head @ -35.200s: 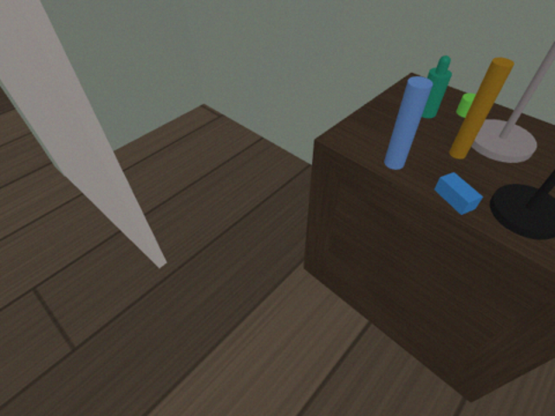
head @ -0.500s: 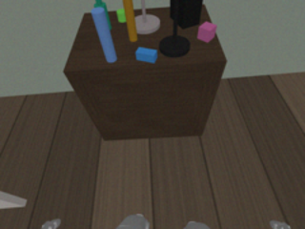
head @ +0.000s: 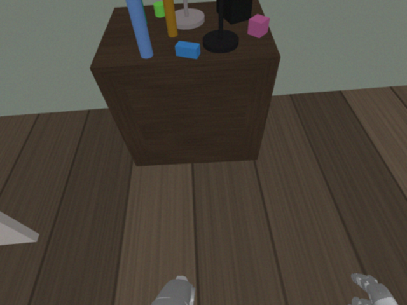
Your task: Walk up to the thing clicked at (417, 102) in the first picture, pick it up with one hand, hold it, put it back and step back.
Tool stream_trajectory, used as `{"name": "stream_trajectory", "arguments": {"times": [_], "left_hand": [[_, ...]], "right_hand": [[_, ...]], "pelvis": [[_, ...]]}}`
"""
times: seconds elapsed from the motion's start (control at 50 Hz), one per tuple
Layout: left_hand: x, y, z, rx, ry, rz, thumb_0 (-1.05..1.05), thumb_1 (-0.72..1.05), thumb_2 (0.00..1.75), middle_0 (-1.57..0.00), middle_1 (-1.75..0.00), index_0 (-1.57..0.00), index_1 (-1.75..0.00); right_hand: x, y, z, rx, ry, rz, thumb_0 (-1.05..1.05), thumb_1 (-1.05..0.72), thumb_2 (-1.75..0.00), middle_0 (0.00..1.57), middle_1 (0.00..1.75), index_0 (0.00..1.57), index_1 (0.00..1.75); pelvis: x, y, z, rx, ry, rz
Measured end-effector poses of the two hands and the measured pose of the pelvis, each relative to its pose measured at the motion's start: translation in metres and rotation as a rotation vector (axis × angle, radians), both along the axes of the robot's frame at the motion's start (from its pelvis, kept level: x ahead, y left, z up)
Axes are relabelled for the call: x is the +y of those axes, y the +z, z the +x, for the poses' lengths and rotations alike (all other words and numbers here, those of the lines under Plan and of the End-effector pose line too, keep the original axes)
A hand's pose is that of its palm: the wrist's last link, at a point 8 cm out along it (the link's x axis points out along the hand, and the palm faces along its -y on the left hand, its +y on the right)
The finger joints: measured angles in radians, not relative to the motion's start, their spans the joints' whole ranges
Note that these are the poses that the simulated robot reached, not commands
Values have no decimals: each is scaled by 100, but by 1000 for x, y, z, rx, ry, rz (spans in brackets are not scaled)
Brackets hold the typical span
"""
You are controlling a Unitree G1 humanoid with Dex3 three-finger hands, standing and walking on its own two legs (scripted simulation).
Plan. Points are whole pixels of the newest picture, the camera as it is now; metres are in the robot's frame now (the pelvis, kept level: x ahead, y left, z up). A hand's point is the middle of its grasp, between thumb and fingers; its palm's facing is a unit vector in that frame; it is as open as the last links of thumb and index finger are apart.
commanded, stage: step back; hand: left
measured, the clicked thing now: (140, 27) +0.99 +0.26 +0.03
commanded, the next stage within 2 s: stand in 1.14 s
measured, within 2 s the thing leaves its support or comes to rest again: neither
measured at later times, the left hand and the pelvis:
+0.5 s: hand out of the picture -0.03 +0.29 -0.14, palm faces +0.07 -0.92 -0.39, open 7.4 cm; pelvis -0.06 +0.01 +0.01, yaw +4 degrees
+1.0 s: hand out of the picture +0.04 +0.30 -0.14, palm faces +0.09 -0.93 -0.36, open 7.4 cm; pelvis -0.01 +0.03 +0.01, yaw +5 degrees
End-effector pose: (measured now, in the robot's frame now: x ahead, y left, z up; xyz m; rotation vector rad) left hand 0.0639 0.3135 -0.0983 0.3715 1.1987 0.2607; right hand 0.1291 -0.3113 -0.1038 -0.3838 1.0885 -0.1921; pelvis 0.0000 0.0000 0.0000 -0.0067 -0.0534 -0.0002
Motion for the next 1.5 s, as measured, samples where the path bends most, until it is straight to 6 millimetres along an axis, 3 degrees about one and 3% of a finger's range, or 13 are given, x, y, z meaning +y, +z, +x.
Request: {"name": "stream_trajectory", "arguments": {"times": [0.08,0.2,0.28,0.38,0.5,0.66,0.76,0.88,1.12,1.28,1.5], "left_hand": [[-1,11,-39,11,34,15,1,90,89,-21,-30,-21,-30],[15,15,-72,-48,77,36,1,90,89,-21,-30,-21,-30],[31,7,-91,-50,102,28,1,90,89,-21,-30,-21,-30],[33,6,-106,0,107,-11,1,90,90,-20,-30,-21,-30],[20,2,-101,17,83,-26,1,90,90,-20,-30,-21,-30],[0,4,-92,-36,109,-39,1,90,89,-20,-30,-21,-30],[10,-1,-84,-24,117,-48,1,90,89,-21,-30,-21,-30],[26,-12,-60,1,107,-60,1,90,89,-20,-30,-21,-30],[28,1,-15,-41,74,-53,1,90,90,-20,-30,-21,-30],[19,10,-3,-48,48,-69,1,90,90,-20,-30,-21,-30],[12,9,-13,-20,36,-84,1,90,90,-20,-30,-21,-30]], "right_hand": [[-3,-1,-36,37,3,12,0,-90,-89,20,30,20,30],[-1,-9,-90,159,40,2,0,-90,-89,20,30,20,30],[10,-8,-115,186,39,-2,0,-90,-89,20,30,20,30],[22,3,-131,154,23,12,0,-90,-89,21,30,20,30],[13,3,-122,114,5,28,0,-90,-89,21,30,20,30],[8,0,-84,109,44,15,0,-90,-89,20,30,20,30],[19,3,-61,101,74,3,0,-90,-89,20,30,20,30],[42,3,-40,73,66,6,0,-90,-89,20,30,20,30],[66,11,3,6,58,66,0,-90,-89,21,30,20,30],[60,16,-1,10,42,75,0,-90,-89,21,30,20,30],[45,16,-42,90,-8,58,0,-90,-89,20,30,20,30]], "pelvis": [[-1,7,-21,4,19,28],[3,4,-47,8,83,17],[12,2,-60,-4,104,39],[15,11,-64,1,100,22],[5,9,-59,4,73,16],[3,10,-46,1,93,-6],[14,9,-35,8,110,0],[27,6,-24,13,92,10],[29,16,-9,15,69,-1],[29,24,-10,5,70,5],[27,28,-15,-2,70,4]]}}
